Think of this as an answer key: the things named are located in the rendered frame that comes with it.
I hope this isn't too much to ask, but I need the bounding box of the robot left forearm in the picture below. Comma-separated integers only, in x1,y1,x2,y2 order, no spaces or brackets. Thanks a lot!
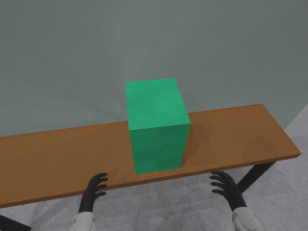
69,212,96,231

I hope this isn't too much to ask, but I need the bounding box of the left robot hand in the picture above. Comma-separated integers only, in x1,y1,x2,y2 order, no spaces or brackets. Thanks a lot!
78,172,108,214

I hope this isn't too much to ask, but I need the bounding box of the robot right forearm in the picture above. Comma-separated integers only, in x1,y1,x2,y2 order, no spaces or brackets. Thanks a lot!
232,207,264,231

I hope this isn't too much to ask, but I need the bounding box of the carton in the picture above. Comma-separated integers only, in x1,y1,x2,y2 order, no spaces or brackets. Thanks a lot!
125,78,191,174

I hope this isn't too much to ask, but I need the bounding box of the right robot hand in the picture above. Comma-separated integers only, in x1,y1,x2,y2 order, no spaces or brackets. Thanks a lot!
210,170,246,211

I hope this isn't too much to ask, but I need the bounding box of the table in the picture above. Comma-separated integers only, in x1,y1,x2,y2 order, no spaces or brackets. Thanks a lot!
0,103,302,231

